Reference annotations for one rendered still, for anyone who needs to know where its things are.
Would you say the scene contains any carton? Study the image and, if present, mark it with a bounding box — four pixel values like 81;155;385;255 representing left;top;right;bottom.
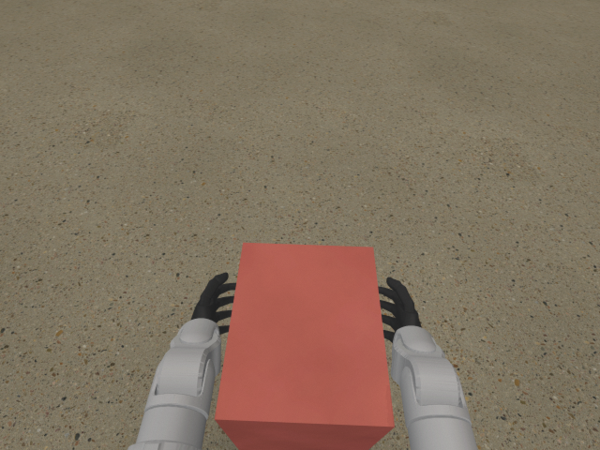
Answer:
215;243;395;450

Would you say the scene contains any robot right forearm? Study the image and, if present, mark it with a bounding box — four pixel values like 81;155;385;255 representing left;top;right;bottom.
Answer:
391;325;478;450

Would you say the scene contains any robot left forearm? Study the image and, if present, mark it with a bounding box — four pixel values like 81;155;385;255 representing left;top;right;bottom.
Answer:
127;318;221;450

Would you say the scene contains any right robot hand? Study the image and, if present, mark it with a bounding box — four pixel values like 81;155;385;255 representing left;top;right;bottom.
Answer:
378;277;422;343

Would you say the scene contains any left robot hand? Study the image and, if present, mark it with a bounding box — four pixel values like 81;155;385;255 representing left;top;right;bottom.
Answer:
191;273;236;334

